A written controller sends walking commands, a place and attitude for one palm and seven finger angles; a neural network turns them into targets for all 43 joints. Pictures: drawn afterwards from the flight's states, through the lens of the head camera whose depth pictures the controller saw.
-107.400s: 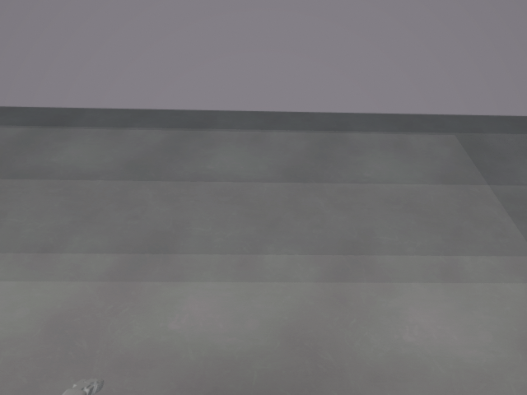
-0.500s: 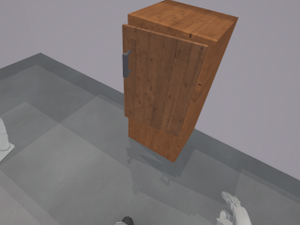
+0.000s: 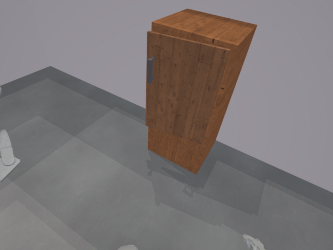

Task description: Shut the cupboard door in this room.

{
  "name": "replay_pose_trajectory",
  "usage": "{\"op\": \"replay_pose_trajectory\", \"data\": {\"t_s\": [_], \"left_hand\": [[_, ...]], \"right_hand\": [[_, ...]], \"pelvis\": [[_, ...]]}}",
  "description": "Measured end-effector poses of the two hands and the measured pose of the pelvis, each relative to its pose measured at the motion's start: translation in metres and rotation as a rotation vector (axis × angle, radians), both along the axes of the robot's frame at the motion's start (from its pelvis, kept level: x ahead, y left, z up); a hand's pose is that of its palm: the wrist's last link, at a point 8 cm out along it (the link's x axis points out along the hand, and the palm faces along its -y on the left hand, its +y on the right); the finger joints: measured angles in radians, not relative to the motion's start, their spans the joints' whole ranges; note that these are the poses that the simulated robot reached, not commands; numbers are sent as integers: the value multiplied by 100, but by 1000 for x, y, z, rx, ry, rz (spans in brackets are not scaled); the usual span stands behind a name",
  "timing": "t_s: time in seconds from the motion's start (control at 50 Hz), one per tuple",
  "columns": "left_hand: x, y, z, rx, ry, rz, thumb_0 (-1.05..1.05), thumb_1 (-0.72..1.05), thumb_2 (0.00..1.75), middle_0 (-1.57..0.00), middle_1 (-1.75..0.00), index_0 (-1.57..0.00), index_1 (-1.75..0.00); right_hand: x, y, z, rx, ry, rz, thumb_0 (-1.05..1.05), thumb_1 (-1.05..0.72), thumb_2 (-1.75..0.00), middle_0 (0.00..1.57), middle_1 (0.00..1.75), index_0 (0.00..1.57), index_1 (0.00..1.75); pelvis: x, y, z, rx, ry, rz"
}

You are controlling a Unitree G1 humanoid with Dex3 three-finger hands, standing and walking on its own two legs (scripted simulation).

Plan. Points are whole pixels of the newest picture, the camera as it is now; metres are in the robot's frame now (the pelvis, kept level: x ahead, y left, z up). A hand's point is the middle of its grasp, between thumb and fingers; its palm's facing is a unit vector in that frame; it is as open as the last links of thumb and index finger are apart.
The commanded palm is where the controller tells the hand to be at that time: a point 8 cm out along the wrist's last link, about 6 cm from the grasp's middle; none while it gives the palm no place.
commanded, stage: stop stepping back and stand still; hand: left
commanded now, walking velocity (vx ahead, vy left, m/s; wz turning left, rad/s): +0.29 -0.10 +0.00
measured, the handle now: (151, 69) +0.94 +0.15 -0.01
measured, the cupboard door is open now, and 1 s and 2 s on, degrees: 9 9 9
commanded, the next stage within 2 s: let the arm hang, fingers relaxed in 0.38 s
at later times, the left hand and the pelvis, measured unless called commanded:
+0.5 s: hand (10, 169) +0.20 +0.31 +0.16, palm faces +0.48 -0.74 -0.47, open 7.4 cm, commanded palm none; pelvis +0.00 +0.03 +0.00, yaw +3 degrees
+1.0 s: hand out of the picture +0.01 +0.22 -0.16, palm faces +0.09 -0.97 -0.22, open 7.1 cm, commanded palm none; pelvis +0.01 +0.04 +0.01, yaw +4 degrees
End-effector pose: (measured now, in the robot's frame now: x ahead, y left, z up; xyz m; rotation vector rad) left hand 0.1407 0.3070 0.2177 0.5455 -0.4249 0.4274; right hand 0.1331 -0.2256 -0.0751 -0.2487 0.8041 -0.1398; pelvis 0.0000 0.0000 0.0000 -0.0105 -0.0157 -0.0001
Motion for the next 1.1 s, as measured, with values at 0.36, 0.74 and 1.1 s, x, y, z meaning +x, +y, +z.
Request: {"op": "replay_pose_trajectory", "data": {"t_s": [0.36,0.74,1.1], "left_hand": [[0,22,-15,63,119,36,1,88,90,-21,-30,-21,-30],[-64,-63,-345,-671,1460,87,0,92,90,-19,-29,-20,-30],[-162,-38,-345,-709,1721,294,-1,92,90,-20,-30,-20,-30]], "right_hand": [[-25,32,-19,52,1,-16,1,-90,-90,20,30,21,30],[-6,27,-50,47,233,42,1,-90,-90,20,30,20,30],[-129,41,-60,83,599,-83,0,-92,-90,19,30,20,30]], "pelvis": [[-11,24,-7,1,3,24],[5,33,-7,22,11,73],[6,38,14,7,-18,55]]}}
